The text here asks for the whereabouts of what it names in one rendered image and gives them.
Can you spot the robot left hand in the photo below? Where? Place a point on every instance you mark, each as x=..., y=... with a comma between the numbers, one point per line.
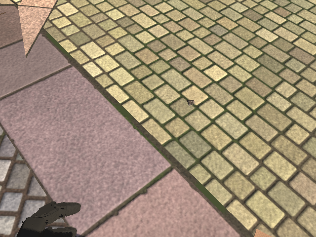
x=34, y=226

